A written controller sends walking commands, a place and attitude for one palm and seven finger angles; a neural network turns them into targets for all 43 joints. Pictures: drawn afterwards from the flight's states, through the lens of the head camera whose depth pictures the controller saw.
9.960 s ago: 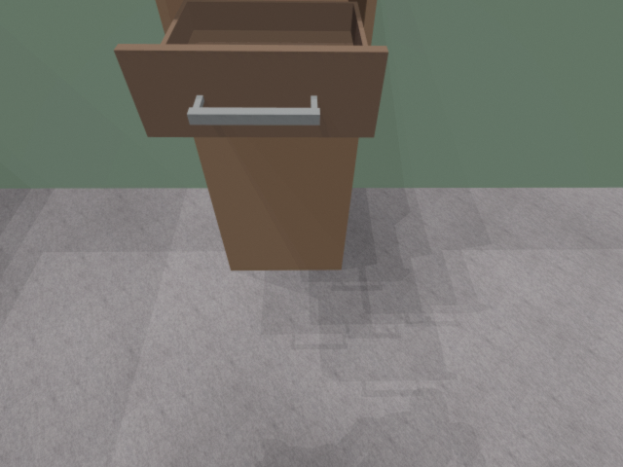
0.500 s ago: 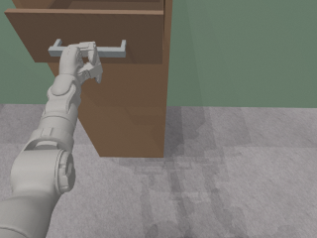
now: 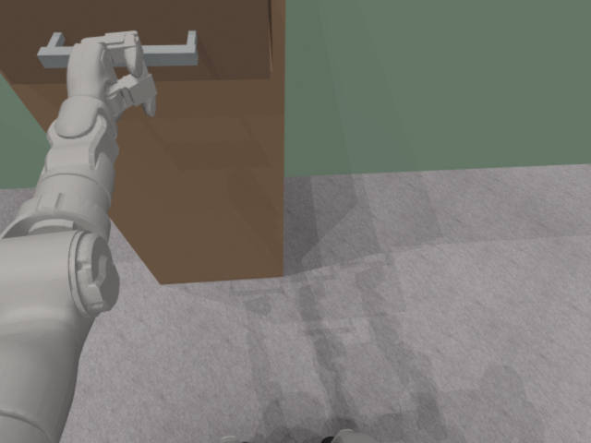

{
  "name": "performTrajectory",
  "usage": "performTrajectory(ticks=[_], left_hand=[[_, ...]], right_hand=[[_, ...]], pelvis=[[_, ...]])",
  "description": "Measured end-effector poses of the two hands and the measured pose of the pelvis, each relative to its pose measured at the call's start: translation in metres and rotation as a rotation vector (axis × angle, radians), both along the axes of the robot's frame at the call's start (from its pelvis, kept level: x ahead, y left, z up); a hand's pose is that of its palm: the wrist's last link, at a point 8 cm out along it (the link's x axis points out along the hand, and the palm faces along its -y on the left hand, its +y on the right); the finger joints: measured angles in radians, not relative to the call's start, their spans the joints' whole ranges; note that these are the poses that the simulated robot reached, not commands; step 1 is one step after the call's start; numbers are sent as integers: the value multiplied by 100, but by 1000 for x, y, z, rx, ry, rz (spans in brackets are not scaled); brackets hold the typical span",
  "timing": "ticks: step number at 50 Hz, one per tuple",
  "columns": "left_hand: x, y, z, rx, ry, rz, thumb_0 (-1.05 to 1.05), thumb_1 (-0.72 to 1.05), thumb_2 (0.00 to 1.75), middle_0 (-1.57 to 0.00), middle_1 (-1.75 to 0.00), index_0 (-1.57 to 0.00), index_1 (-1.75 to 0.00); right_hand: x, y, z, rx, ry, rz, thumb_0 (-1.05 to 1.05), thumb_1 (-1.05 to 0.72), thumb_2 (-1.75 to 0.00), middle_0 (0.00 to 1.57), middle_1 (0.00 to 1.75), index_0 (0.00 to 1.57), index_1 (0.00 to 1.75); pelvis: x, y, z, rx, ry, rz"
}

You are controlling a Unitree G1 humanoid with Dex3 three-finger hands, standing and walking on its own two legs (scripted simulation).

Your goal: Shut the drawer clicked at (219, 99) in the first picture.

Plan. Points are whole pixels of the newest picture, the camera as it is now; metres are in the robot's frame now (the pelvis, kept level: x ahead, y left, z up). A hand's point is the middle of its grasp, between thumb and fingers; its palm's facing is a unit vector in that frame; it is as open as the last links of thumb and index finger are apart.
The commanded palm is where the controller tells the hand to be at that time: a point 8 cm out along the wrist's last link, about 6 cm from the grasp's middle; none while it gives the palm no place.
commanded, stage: push the drawer shut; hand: left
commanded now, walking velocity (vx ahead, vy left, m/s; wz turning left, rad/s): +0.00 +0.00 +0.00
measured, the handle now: (123, 47) +0.61 +0.18 +0.17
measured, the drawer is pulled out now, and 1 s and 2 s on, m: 0.03 0.00 0.00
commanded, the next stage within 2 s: pull the fist back off the drawer in 0.54 s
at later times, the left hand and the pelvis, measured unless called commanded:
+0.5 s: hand (147, 65) +0.56 +0.15 +0.18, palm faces +0.00 -1.00 -0.02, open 3.2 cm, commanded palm +0.60 +0.18 +0.17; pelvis +0.00 +0.00 +0.00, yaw +0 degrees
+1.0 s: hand (150, 66) +0.56 +0.14 +0.18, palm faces +0.01 -1.00 -0.02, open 3.2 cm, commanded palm +0.56 +0.18 +0.17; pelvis -0.01 +0.01 -0.01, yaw +0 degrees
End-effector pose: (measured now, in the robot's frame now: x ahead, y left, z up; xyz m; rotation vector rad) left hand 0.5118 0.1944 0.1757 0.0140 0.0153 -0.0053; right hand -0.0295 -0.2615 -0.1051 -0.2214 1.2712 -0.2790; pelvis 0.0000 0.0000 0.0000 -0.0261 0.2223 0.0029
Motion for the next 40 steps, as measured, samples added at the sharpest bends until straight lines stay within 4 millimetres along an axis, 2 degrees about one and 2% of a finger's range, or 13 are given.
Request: performTrajectory(ticks=[17, 29, 40], left_hand=[[27, 0, 3, 3, 16, 7, 5, 82, 99, -140, -159, -140, -160], [29, 6, 3, 7, 18, 7, 4, 73, 101, -140, -159, -140, -160], [28, 2, 1, 5, 16, 13, 3, 77, 103, -140, -160, -140, -160]], right_hand=[[-22, 4, 3, -11, 75, -29, 1, -90, -90, 20, 30, 20, 30], [-40, 6, 7, -21, 131, -31, 1, -90, -90, 20, 30, 20, 30], [-46, 8, 8, -22, 135, -22, 1, -90, -90, 20, 30, 20, 30]], pelvis=[[1, 3, -4, -9, 53, -3], [-3, 6, -5, -17, 69, 4], [-6, 8, -6, -15, 71, 6]])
